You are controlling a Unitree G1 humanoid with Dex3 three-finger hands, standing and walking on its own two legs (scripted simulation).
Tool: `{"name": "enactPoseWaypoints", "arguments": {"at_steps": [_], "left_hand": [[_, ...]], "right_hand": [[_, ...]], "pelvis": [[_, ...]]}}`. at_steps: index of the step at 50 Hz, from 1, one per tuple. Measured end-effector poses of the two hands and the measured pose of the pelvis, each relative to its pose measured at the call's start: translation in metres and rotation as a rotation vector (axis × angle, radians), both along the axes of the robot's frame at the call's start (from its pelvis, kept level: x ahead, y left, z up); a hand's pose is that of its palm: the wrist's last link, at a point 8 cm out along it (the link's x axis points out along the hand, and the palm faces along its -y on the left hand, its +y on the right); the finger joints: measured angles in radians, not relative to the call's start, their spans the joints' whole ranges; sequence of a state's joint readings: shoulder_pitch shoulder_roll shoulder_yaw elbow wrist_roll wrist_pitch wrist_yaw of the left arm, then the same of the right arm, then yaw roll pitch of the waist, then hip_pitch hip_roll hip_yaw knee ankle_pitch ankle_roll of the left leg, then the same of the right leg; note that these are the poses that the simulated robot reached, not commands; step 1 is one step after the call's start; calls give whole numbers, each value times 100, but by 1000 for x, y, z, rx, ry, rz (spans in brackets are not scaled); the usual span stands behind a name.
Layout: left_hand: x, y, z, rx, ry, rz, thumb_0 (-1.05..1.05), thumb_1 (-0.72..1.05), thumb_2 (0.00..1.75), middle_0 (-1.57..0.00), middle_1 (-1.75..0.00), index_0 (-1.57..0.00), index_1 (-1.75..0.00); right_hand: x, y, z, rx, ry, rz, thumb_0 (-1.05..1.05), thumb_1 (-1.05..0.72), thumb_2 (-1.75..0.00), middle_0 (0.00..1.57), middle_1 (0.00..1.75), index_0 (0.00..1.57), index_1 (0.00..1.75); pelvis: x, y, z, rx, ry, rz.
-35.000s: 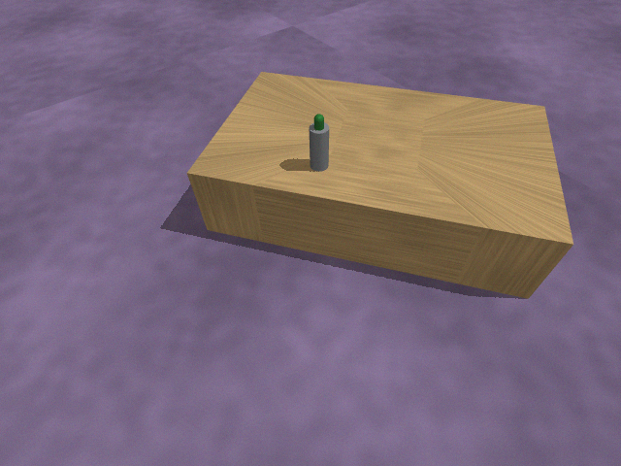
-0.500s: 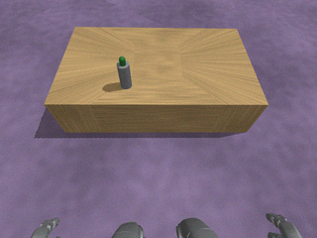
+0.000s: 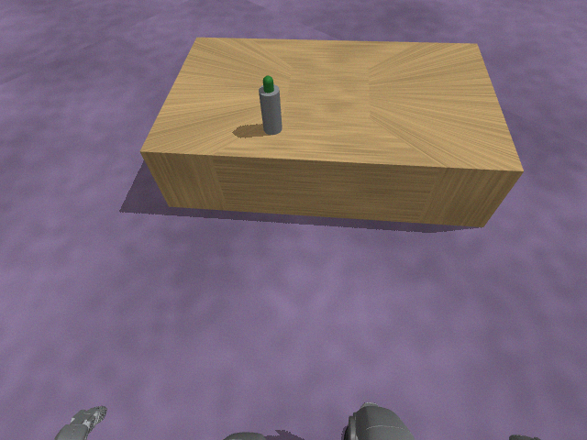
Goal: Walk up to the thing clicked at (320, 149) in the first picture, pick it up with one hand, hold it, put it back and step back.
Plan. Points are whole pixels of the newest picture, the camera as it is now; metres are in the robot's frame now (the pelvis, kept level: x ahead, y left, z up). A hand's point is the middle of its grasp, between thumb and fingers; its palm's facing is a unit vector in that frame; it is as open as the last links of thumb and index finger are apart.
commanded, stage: step back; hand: left
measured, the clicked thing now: (270, 104) +1.14 +0.13 -0.31
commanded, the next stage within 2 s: stand in 0.92 s
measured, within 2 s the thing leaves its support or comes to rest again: neither
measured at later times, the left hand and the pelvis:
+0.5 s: hand out of the picture +0.03 +0.28 -0.14, palm faces +0.00 -0.94 -0.35, open 7.4 cm; pelvis -0.02 +0.02 +0.01, yaw -1 degrees
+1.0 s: hand (129, 429) +0.14 +0.27 -0.12, palm faces -0.02 -0.93 -0.36, open 7.4 cm; pelvis +0.01 +0.02 +0.02, yaw -1 degrees
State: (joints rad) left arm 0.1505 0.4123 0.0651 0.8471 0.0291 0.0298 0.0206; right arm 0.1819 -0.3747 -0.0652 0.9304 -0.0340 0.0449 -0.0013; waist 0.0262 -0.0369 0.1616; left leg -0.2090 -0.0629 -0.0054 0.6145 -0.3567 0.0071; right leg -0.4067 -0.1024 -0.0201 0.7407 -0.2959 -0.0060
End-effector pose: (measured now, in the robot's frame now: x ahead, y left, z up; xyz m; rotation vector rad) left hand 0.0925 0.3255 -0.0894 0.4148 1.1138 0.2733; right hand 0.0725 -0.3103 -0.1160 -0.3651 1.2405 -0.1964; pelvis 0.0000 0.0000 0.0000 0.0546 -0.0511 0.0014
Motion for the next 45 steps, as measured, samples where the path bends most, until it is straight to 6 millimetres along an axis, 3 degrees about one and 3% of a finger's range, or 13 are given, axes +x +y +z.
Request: {"name": "enactPoseWaypoints", "arguments": {"at_steps": [5,11,19,24,29,45], "left_hand": [[-34,0,-5,-48,46,25,1,90,90,-20,-30,-21,-30],[-67,-11,-9,-73,88,31,1,90,90,-20,-30,-21,-30],[-85,-14,-9,-103,86,51,1,90,90,-20,-30,-21,-30],[-75,0,-14,-114,102,47,1,90,90,-20,-30,-21,-30],[-51,7,-14,-99,108,20,1,90,90,-20,-30,-21,-30],[35,-7,3,-89,-31,-41,1,90,90,-20,-30,-21,-30]], "right_hand": [[-22,12,12,18,-38,-10,1,-90,-90,21,30,21,30],[-23,7,13,29,-93,-25,1,-90,-90,21,30,21,30],[-26,9,17,18,-66,0,1,-91,-90,20,30,21,30],[-39,18,19,-5,-33,-18,1,-91,-90,20,30,21,30],[-42,26,20,8,-18,-48,1,-91,-90,20,30,21,30],[12,32,13,46,-77,-61,1,-91,-90,20,30,21,30]], "pelvis": [[-15,3,8,-27,-9,-10],[-25,-2,8,-66,-23,-37],[-30,8,13,-61,6,-9],[-26,21,12,-49,14,-9],[-15,19,14,-48,17,-29],[9,18,16,-54,14,-26]]}}
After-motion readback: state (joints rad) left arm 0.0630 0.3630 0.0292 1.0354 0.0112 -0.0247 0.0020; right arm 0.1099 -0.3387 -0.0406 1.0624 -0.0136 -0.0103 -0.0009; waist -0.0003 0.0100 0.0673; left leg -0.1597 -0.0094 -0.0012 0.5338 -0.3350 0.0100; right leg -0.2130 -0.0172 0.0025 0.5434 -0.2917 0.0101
